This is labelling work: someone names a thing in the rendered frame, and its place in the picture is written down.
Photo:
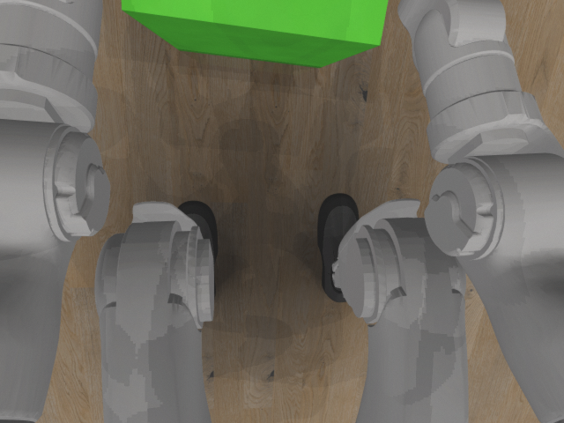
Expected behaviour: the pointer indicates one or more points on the carton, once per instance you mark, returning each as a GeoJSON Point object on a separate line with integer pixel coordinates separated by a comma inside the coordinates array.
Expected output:
{"type": "Point", "coordinates": [312, 33]}

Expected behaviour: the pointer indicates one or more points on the robot right forearm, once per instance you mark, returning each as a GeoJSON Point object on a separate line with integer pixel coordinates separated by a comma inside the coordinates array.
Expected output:
{"type": "Point", "coordinates": [468, 76]}

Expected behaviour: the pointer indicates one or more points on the robot left upper arm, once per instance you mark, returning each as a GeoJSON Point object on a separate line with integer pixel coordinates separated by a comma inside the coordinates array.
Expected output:
{"type": "Point", "coordinates": [53, 191]}

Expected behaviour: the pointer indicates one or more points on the robot left forearm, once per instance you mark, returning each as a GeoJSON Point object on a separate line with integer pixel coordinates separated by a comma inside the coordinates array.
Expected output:
{"type": "Point", "coordinates": [47, 53]}

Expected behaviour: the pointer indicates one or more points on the right robot foot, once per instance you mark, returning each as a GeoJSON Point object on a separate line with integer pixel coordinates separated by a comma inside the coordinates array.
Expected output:
{"type": "Point", "coordinates": [338, 213]}

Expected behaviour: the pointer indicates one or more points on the robot left shin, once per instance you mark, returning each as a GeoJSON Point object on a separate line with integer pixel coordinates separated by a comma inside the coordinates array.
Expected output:
{"type": "Point", "coordinates": [105, 282]}

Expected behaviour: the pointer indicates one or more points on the robot right upper arm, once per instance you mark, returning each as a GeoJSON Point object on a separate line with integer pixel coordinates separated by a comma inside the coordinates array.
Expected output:
{"type": "Point", "coordinates": [502, 217]}

